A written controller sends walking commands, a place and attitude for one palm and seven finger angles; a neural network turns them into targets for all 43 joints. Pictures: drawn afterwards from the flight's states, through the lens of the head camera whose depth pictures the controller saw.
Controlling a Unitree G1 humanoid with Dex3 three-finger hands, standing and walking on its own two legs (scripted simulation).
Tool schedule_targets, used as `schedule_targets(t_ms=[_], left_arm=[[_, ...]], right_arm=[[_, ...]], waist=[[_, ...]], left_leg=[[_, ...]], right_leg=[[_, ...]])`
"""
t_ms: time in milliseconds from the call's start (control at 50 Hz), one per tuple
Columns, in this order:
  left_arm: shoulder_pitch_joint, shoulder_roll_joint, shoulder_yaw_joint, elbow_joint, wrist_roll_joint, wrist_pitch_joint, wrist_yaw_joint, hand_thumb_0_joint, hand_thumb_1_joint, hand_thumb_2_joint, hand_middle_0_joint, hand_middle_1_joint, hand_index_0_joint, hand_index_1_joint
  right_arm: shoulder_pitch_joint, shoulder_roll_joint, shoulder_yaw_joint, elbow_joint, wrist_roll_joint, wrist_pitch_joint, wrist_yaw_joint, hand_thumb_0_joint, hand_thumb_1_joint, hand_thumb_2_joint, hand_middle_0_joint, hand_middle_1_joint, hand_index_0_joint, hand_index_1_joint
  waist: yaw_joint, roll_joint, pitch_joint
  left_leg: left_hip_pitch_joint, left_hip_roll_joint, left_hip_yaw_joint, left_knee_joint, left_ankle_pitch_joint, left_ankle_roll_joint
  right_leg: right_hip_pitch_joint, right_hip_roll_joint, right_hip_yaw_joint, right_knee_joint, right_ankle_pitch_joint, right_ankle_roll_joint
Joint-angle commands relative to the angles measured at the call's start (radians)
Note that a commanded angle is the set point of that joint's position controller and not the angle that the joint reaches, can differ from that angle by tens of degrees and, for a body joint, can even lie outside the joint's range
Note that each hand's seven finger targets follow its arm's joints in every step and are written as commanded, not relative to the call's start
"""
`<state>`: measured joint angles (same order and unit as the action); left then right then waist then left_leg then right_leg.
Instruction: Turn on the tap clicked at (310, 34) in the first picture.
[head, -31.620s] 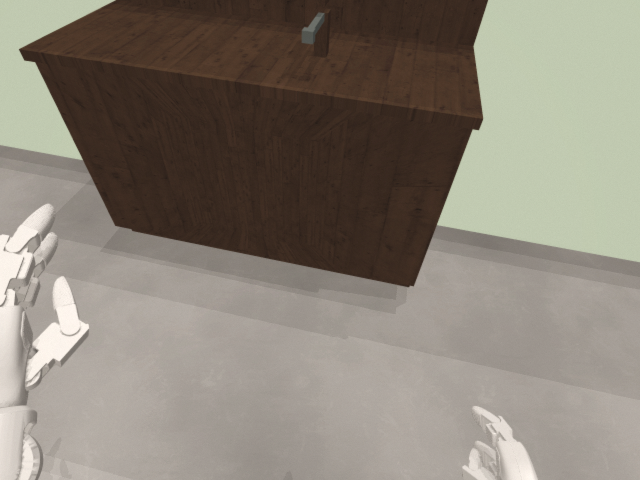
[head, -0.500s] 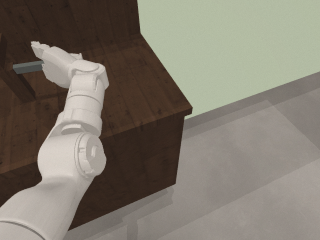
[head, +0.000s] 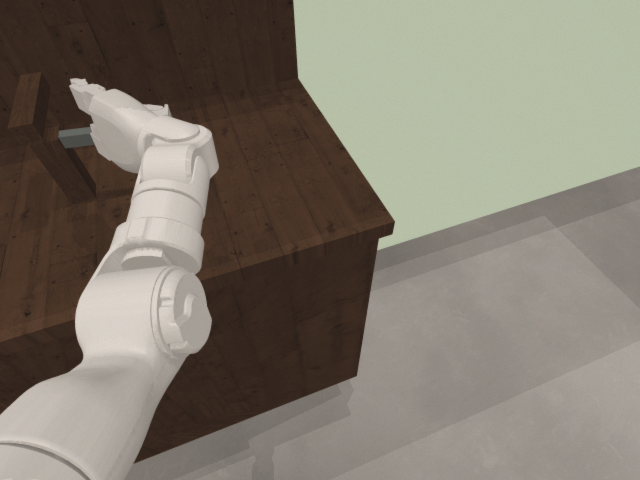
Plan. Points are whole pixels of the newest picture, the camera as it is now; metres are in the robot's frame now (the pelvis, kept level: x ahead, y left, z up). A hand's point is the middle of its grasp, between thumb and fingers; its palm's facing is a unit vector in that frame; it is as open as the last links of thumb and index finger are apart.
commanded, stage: lift the hand up off the lever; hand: left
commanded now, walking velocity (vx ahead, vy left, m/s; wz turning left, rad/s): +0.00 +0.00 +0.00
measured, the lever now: (165, 126) +0.58 +0.21 +0.14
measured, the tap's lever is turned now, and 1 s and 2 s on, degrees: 80 80 80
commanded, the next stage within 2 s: draw the hand back beside the body in 0.66 s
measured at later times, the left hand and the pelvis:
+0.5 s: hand (166, 103) +0.51 +0.17 +0.22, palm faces +0.79 -0.60 -0.15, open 7.8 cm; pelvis +0.01 +0.01 +0.00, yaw -1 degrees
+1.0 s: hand (171, 135) +0.46 +0.16 +0.21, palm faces +0.41 -0.91 -0.01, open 7.8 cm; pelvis +0.02 +0.01 +0.02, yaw -4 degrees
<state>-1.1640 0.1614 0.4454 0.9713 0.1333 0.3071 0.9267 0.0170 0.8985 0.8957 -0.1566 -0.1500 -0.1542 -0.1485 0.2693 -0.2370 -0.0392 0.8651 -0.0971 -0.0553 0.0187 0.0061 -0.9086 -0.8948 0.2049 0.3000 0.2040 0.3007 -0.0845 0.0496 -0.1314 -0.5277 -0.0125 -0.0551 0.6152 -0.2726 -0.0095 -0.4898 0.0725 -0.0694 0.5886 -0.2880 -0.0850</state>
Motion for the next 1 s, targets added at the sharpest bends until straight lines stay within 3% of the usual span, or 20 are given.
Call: schedule_targets(t_ms=[0, 40, 60, 140, 180, 260, 300, 360, 400, 560, 620, 740, 760, 780, 800, 860, 880, 940, 960, 980], left_arm=[[-0.560, 0.166, -0.059, -0.203, 0.039, -0.043, 0.007, 0.000, 0.900, 0.900, -0.150, -0.150, -0.150, -0.150], [-0.588, 0.173, -0.056, -0.184, 0.049, -0.040, 0.017, 0.000, 0.900, 0.900, -0.150, -0.150, -0.150, -0.150], [-0.613, 0.179, -0.056, -0.205, 0.052, -0.045, 0.020, 0.000, 0.900, 0.900, -0.150, -0.150, -0.150, -0.150], [-0.640, 0.196, -0.045, -0.195, 0.062, -0.045, 0.033, 0.000, 0.900, 0.900, -0.150, -0.150, -0.150, -0.150], [-0.605, 0.161, -0.063, -0.199, 0.059, -0.044, 0.030, 0.000, 0.900, 0.900, -0.150, -0.150, -0.150, -0.150], [-0.588, 0.210, -0.020, -0.150, 0.048, -0.021, 0.023, 0.000, 0.900, 0.900, -0.150, -0.150, -0.150, -0.150], [-0.586, 0.237, 0.000, -0.190, 0.045, -0.026, 0.024, 0.000, 0.900, 0.900, -0.150, -0.150, -0.150, -0.150], [-0.560, 0.224, -0.009, -0.227, 0.055, -0.028, 0.022, 0.000, 0.900, 0.900, -0.150, -0.150, -0.150, -0.150], [-0.564, 0.168, -0.056, -0.227, 0.056, -0.020, 0.018, 0.000, 0.900, 0.900, -0.150, -0.150, -0.150, -0.150], [-0.544, 0.170, -0.055, -0.289, 0.026, 0.000, -0.001, 0.000, 0.900, 0.900, -0.150, -0.150, -0.150, -0.150], [-0.525, 0.138, -0.078, -0.300, 0.025, 0.007, 0.001, 0.000, 0.900, 0.900, -0.150, -0.150, -0.150, -0.150], [-0.539, 0.153, -0.065, -0.324, 0.021, 0.005, 0.001, 0.000, 0.900, 0.900, -0.150, -0.150, -0.150, -0.150], [-0.434, 0.132, -0.210, -0.452, 0.035, -0.002, -0.167, 0.000, 0.900, 0.900, -0.151, -0.153, -0.151, -0.153], [-0.332, 0.212, -0.133, -0.470, 0.010, -0.006, -0.244, 0.000, 0.900, 0.900, -0.152, -0.156, -0.152, -0.156], [-0.248, 0.235, -0.128, -0.533, -0.015, -0.011, -0.314, 0.000, 0.900, 0.900, -0.153, -0.159, -0.153, -0.159], [0.026, 0.167, -0.191, -0.606, -0.108, -0.049, -0.519, 0.000, 0.900, 0.900, -0.156, -0.168, -0.156, -0.168], [0.098, 0.166, -0.169, -0.638, -0.146, -0.049, -0.548, 0.000, 0.900, 0.900, -0.157, -0.171, -0.157, -0.171], [0.147, 0.216, -0.108, -0.853, -0.194, -0.019, -0.530, 0.000, 0.900, 0.900, -0.160, -0.180, -0.160, -0.180], [0.228, 0.432, -0.084, -0.838, -0.188, -0.126, -0.626, 0.000, 0.900, 0.900, -0.161, -0.183, -0.161, -0.183], [0.253, 0.471, -0.063, -0.857, -0.197, -0.195, -0.673, 0.000, 0.900, 0.900, -0.162, -0.186, -0.162, -0.186]], right_arm=[[0.023, -0.114, -0.027, -0.071, 0.006, -0.028, -0.011, 0.000, -0.900, -0.900, 0.200, 0.300, 0.200, 0.300], [0.023, -0.117, -0.028, -0.065, 0.002, -0.029, -0.010, 0.000, -0.900, -0.900, 0.200, 0.300, 0.200, 0.300], [0.018, -0.118, -0.031, -0.064, 0.000, -0.029, -0.012, 0.000, -0.900, -0.900, 0.200, 0.300, 0.200, 0.300], [0.029, -0.114, -0.030, -0.059, -0.004, -0.032, -0.009, 0.000, -0.900, -0.900, 0.200, 0.300, 0.200, 0.300], [0.026, -0.109, -0.032, -0.067, -0.004, -0.033, -0.006, 0.000, -0.900, -0.900, 0.200, 0.300, 0.200, 0.300], [0.037, -0.121, -0.031, -0.065, -0.005, -0.023, -0.011, 0.000, -0.900, -0.900, 0.200, 0.300, 0.200, 0.300], [0.043, -0.119, -0.030, -0.073, -0.002, -0.023, -0.010, 0.000, -0.900, -0.900, 0.200, 0.300, 0.200, 0.300], [0.039, -0.118, -0.035, -0.079, -0.003, -0.022, -0.010, 0.000, -0.900, -0.900, 0.200, 0.300, 0.200, 0.300], [0.041, -0.117, -0.033, -0.074, -0.001, -0.029, -0.004, 0.000, -0.900, -0.900, 0.200, 0.300, 0.200, 0.300], [0.021, -0.119, -0.036, -0.072, 0.009, -0.028, -0.011, 0.000, -0.900, -0.900, 0.200, 0.300, 0.200, 0.300], [0.007, -0.113, -0.033, -0.077, 0.012, -0.032, -0.007, 0.000, -0.900, -0.900, 0.200, 0.300, 0.200, 0.300], [-0.009, -0.113, -0.031, -0.081, 0.013, -0.028, -0.015, 0.000, -0.900, -0.900, 0.200, 0.300, 0.200, 0.300], [0.005, -0.142, -0.046, -0.116, 0.020, 0.005, -0.044, 0.000, -0.900, -0.900, 0.200, 0.300, 0.200, 0.300], [0.016, -0.142, -0.047, -0.149, 0.043, 0.012, -0.060, 0.000, -0.900, -0.900, 0.200, 0.300, 0.200, 0.300], [0.014, -0.136, -0.037, -0.170, 0.055, 0.025, -0.076, 0.000, -0.900, -0.900, 0.200, 0.300, 0.200, 0.300], [-0.004, -0.120, -0.015, -0.214, 0.090, 0.037, -0.103, 0.000, -0.900, -0.900, 0.200, 0.300, 0.200, 0.300], [-0.029, -0.108, -0.003, -0.232, 0.103, 0.034, -0.109, 0.000, -0.900, -0.900, 0.200, 0.300, 0.200, 0.300], [-0.124, -0.088, 0.011, -0.265, 0.119, 0.024, -0.123, 0.000, -0.900, -0.900, 0.200, 0.300, 0.200, 0.300], [-0.097, -0.126, 0.006, -0.238, 0.112, 0.017, -0.099, 0.000, -0.900, -0.900, 0.200, 0.300, 0.200, 0.300], [-0.129, -0.120, 0.008, -0.264, 0.115, 0.008, -0.089, 0.000, -0.900, -0.900, 0.200, 0.300, 0.200, 0.300]], waist=[[-0.025, -0.051, -0.330], [-0.032, -0.077, -0.323], [-0.028, -0.045, -0.336], [-0.030, -0.054, -0.365], [-0.019, -0.031, -0.384], [-0.015, -0.070, -0.363], [-0.007, -0.079, -0.394], [0.002, -0.058, -0.401], [-0.017, -0.077, -0.367], [0.003, -0.045, -0.367], [0.001, -0.051, -0.347], [0.007, -0.076, -0.361], [-0.007, -0.100, -0.403], [0.020, -0.109, -0.439], [0.045, -0.099, -0.447], [0.069, -0.148, -0.317], [0.088, -0.168, -0.269], [0.136, -0.104, -0.244], [0.092, -0.077, -0.183], [0.117, -0.049, -0.170]], left_leg=[[0.137, 0.006, 0.048, -0.037, 0.200, 0.032], [0.130, 0.008, 0.045, -0.038, 0.186, 0.033], [0.145, 0.005, 0.042, -0.038, 0.195, 0.032], [0.145, 0.010, 0.042, -0.032, 0.209, 0.029], [0.175, 0.013, 0.043, -0.032, 0.253, 0.023], [0.135, 0.009, 0.044, -0.044, 0.231, 0.026], [0.151, 0.014, 0.049, -0.046, 0.254, 0.027], [0.174, 0.016, 0.050, -0.045, 0.298, 0.026], [0.189, 0.021, 0.054, -0.045, 0.300, 0.025], [0.212, 0.015, 0.055, -0.065, 0.312, 0.021], [0.214, 0.016, 0.062, -0.063, 0.308, 0.021], [0.210, 0.011, 0.063, -0.064, 0.308, 0.022], [0.263, -0.006, 0.074, -0.060, 0.387, 0.032], [0.279, -0.004, 0.083, -0.063, 0.408, 0.041], [0.282, -0.005, 0.084, -0.082, 0.410, 0.044], [0.320, 0.005, 0.075, -0.134, 0.401, 0.046], [0.329, 0.011, 0.080, -0.148, 0.377, 0.049], [0.353, 0.013, 0.082, -0.176, 0.321, 0.046], [0.375, 0.028, 0.093, -0.207, 0.278, 0.049], [0.360, 0.019, 0.093, -0.210, 0.274, 0.054]], right_leg=[[0.192, -0.075, 0.047, -0.093, 0.292, 0.079], [0.180, -0.073, 0.045, -0.096, 0.264, 0.078], [0.179, -0.071, 0.041, -0.091, 0.257, 0.073], [0.182, -0.070, 0.043, -0.084, 0.273, 0.074], [0.180, -0.062, 0.032, -0.073, 0.287, 0.065], [0.210, -0.069, 0.034, -0.080, 0.302, 0.074], [0.235, -0.073, 0.041, -0.083, 0.344, 0.079], [0.252, -0.067, 0.031, -0.074, 0.377, 0.072], [0.218, -0.062, 0.027, -0.083, 0.355, 0.072], [0.265, -0.067, 0.030, -0.095, 0.379, 0.069], [0.249, -0.068, 0.033, -0.100, 0.378, 0.071], [0.273, -0.076, 0.040, -0.098, 0.413, 0.077], [0.354, -0.064, 0.051, -0.067, 0.521, 0.066], [0.404, -0.077, 0.065, -0.077, 0.620, 0.076], [0.460, -0.082, 0.079, -0.083, 0.683, 0.082], [0.493, -0.073, 0.070, -0.119, 0.702, 0.081], [0.488, -0.073, 0.075, -0.142, 0.690, 0.089], [0.511, -0.079, 0.094, -0.185, 0.591, 0.093], [0.490, -0.095, 0.100, -0.193, 0.582, 0.105], [0.505, -0.091, 0.107, -0.194, 0.547, 0.098]])
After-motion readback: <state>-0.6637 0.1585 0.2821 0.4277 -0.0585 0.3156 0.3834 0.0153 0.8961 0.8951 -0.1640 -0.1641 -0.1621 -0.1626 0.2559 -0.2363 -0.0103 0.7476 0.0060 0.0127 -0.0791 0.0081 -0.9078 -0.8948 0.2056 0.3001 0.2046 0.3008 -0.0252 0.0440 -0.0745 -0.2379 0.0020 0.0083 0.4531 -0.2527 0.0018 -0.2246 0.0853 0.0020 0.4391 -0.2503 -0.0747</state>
